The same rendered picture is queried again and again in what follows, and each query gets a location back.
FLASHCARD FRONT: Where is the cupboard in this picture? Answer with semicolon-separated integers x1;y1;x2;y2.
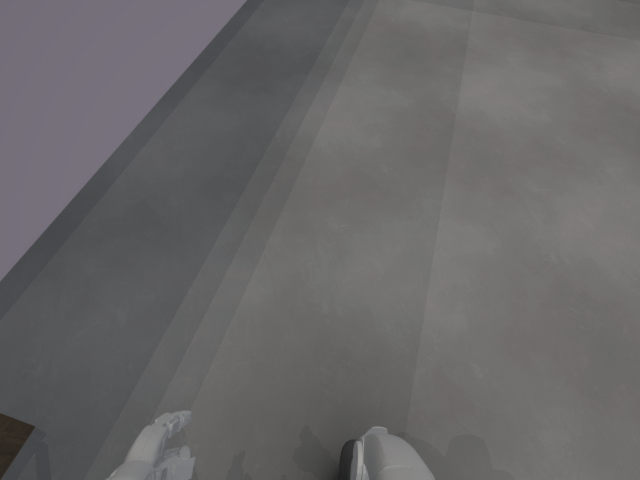
0;413;35;480

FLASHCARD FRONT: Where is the robot right thigh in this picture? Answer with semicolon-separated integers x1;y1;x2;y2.
353;433;435;480

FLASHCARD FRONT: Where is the left robot hand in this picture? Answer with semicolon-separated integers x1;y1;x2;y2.
123;410;195;480

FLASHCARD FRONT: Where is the right robot foot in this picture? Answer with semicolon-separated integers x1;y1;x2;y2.
339;439;359;480

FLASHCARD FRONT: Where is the robot left forearm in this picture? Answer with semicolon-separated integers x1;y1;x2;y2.
105;460;156;480

